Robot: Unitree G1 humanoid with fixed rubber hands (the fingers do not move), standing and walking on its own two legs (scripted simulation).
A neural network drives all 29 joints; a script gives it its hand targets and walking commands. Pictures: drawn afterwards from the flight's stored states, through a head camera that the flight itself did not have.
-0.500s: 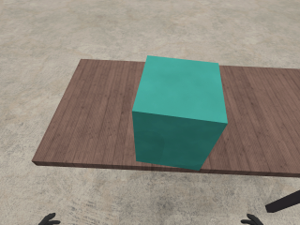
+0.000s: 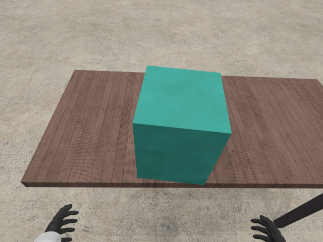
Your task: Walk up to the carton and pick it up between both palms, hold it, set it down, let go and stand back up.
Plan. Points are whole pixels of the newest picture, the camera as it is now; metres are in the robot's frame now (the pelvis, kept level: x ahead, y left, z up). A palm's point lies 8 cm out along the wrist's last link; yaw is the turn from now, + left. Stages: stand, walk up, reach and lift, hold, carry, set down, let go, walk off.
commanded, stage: reach and lift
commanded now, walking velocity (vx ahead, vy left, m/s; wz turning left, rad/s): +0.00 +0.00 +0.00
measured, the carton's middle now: (176, 127) +0.42 -0.02 +0.05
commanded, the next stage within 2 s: none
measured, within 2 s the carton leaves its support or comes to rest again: neither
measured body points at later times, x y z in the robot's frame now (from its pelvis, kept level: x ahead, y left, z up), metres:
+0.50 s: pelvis +0.00 +0.01 +0.01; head +0.01 +0.02 +0.45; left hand +0.17 +0.26 -0.03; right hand +0.17 -0.23 -0.02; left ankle +0.01 +0.14 -0.74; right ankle +0.01 -0.13 -0.74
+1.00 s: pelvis +0.00 +0.02 +0.01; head +0.00 +0.02 +0.46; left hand +0.19 +0.24 +0.03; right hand +0.18 -0.21 +0.03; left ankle +0.01 +0.14 -0.74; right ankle +0.01 -0.13 -0.74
